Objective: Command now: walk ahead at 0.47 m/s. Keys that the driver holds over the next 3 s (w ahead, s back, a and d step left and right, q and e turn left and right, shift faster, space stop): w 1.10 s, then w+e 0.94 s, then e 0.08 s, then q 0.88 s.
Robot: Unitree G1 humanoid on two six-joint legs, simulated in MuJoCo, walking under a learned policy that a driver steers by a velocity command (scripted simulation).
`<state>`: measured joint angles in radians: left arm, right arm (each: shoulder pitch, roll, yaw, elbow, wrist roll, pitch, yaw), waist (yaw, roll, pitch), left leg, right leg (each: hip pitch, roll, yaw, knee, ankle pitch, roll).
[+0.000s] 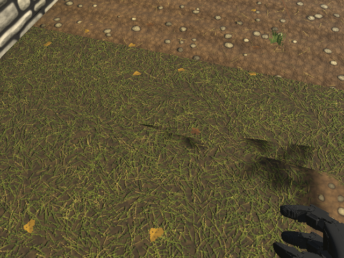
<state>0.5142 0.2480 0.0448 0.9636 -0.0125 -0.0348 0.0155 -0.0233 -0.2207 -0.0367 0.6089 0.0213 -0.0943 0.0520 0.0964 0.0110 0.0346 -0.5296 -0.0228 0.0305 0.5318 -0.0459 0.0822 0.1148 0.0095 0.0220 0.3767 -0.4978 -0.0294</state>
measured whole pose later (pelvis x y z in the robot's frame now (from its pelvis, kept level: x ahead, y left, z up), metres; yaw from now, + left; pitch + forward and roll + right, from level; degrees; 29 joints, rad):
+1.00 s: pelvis +0.57 -0.13 -0.12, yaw +0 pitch +2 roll -2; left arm 0.39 0.21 0.03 0.98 -0.01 -0.07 0.01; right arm 0.10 -0.22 -0.03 0.73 0.01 -0.07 0.00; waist 0.06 0.04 -0.01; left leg -0.68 0.07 -0.02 0.68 0.04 0.00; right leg -0.06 0.07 -0.04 0.34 -0.32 -0.06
